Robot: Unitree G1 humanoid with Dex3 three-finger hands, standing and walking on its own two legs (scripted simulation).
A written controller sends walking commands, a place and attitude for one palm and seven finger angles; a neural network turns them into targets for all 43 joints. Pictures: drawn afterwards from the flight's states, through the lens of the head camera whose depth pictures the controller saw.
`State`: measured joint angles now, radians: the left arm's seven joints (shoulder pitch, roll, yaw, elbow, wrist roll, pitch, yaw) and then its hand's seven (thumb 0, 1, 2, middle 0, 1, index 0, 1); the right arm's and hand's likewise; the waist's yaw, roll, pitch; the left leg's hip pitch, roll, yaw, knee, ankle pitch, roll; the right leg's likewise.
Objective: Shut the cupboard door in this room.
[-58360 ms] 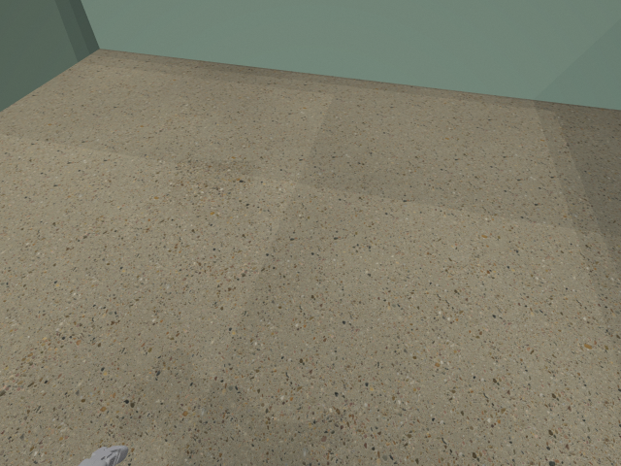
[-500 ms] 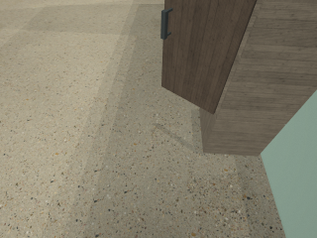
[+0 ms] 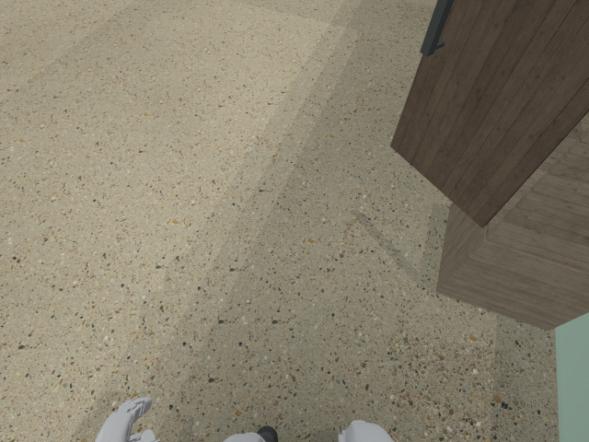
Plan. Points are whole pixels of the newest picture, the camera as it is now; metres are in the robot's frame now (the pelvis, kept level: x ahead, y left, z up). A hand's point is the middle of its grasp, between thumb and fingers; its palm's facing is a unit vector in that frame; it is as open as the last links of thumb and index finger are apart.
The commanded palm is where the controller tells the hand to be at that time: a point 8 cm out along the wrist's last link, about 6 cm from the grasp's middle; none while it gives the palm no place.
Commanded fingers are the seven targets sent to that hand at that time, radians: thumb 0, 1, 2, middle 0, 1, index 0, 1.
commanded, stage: walk to a spot facing it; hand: left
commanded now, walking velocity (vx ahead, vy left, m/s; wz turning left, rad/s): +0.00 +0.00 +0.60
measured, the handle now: (442, 23) +0.92 -0.31 +0.06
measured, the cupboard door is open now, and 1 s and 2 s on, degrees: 55 55 55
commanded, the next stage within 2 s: turn to face it in 1.00 s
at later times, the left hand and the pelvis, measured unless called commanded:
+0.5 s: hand out of the picture -0.03 +0.17 -0.17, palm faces +0.41 -0.88 -0.25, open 7.4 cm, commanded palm none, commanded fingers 0.00 0.90 0.90 -0.20 -0.30 -0.20 -0.30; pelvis +0.07 +0.00 -0.01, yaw +23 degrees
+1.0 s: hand (87, 351) +0.26 +0.35 -0.15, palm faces +0.50 -0.85 -0.17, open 7.4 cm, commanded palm none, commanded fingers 0.00 0.90 0.90 -0.20 -0.30 -0.20 -0.30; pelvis +0.24 +0.12 +0.00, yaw +32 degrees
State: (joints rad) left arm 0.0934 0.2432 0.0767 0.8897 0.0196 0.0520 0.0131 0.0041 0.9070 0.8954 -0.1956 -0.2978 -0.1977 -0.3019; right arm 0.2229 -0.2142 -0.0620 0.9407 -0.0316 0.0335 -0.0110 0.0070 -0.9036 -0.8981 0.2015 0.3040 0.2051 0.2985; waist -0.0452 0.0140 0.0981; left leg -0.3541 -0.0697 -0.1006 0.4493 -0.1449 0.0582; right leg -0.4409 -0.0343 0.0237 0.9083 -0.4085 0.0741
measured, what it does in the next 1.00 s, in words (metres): walks ahead, turning left: right foot, then left foot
